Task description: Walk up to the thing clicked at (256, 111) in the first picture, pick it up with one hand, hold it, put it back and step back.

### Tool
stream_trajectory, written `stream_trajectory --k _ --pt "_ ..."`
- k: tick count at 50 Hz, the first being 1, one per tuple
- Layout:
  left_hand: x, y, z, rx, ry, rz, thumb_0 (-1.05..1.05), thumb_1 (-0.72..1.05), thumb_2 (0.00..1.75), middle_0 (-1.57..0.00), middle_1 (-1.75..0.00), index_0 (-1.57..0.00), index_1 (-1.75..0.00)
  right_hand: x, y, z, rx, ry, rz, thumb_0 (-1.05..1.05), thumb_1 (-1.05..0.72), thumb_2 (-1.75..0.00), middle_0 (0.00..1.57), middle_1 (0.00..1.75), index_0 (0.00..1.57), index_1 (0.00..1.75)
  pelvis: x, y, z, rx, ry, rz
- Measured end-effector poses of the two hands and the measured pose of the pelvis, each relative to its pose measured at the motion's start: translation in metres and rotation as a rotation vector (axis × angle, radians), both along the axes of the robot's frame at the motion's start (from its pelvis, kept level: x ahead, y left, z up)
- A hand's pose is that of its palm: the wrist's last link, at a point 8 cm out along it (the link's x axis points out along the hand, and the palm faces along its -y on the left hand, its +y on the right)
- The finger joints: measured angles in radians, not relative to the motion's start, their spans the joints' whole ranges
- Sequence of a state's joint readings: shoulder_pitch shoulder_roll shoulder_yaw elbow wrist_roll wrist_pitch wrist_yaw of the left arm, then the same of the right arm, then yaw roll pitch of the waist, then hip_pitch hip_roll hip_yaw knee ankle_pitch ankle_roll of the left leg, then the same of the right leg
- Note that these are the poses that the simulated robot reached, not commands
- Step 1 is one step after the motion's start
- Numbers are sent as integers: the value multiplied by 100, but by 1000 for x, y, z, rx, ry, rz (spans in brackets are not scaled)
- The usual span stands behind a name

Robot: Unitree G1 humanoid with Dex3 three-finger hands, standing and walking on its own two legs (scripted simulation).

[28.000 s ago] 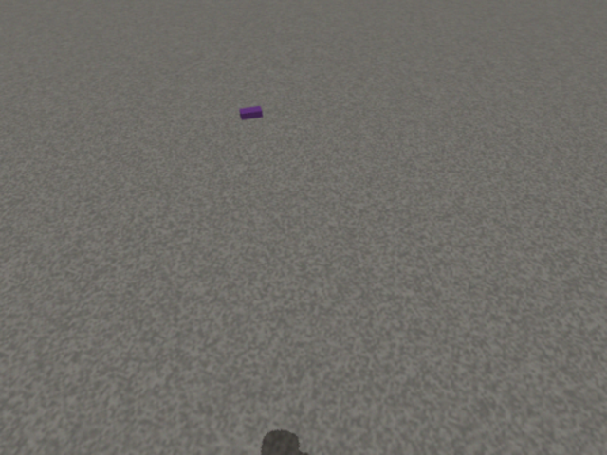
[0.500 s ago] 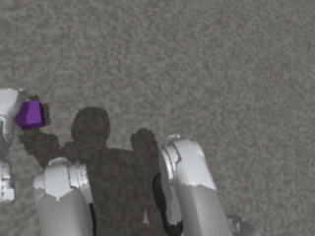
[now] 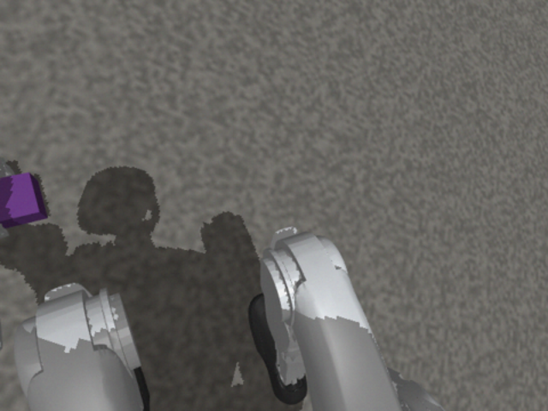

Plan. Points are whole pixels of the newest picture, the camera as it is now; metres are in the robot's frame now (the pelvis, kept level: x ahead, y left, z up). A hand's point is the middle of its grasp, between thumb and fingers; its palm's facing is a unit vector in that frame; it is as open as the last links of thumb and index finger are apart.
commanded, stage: rest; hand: left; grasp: from above
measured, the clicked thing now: out of the picture +0.44 +0.30 -0.26
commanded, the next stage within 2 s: open in 0.76 s
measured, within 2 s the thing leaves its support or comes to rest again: rests again in 0.34 s
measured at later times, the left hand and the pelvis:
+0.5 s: hand out of the picture +0.43 +0.30 -0.24, palm faces -0.47 -0.14 -0.87, open 8.9 cm; pelvis +0.00 +0.01 +0.00, yaw -2 degrees
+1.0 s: hand out of the picture +0.43 +0.30 -0.25, palm faces -0.45 -0.13 -0.88, open 8.9 cm; pelvis -0.01 +0.01 +0.00, yaw -4 degrees
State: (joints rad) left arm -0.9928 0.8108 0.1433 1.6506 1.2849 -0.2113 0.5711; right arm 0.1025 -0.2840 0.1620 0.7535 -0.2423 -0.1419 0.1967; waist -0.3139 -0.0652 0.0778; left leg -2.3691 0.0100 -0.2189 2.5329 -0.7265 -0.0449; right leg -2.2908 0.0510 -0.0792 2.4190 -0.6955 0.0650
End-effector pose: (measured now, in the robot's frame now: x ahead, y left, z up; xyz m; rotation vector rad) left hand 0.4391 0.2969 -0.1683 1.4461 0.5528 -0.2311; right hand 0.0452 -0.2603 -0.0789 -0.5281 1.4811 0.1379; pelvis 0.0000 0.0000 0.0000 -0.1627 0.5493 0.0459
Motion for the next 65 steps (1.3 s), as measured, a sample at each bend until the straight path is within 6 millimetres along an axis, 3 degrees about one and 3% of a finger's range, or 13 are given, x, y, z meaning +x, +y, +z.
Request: stream_trajectory --k 28,47,54,65 --pt "-4 5 -21 -18 -8 8 -1 15 30 -84 -33 -89 -30 2 10 17 17 -20 106 0 -90 -89 21 30 20 30 -4 9 -4 -49 -52 -18" --pt "-3 4 -23 -6 -24 1 -1 15 30 -84 -34 -89 -30 -6 10 24 28 -12 154 0 -90 -89 21 30 20 30 -8 10 -5 -61 -80 -29" --pt "-5 4 -24 -8 -20 0 -1 15 34 -77 -43 -78 -37 -5 11 26 32 -16 162 0 -90 -89 21 30 20 30 -9 9 -4 -63 -80 -30" --pt "0 6 -25 0 -37 8 -1 -4 56 -57 -62 -52 -56 -4 10 30 23 -18 173 0 -89 -89 21 30 20 30 -9 10 -4 -67 -86 -31"
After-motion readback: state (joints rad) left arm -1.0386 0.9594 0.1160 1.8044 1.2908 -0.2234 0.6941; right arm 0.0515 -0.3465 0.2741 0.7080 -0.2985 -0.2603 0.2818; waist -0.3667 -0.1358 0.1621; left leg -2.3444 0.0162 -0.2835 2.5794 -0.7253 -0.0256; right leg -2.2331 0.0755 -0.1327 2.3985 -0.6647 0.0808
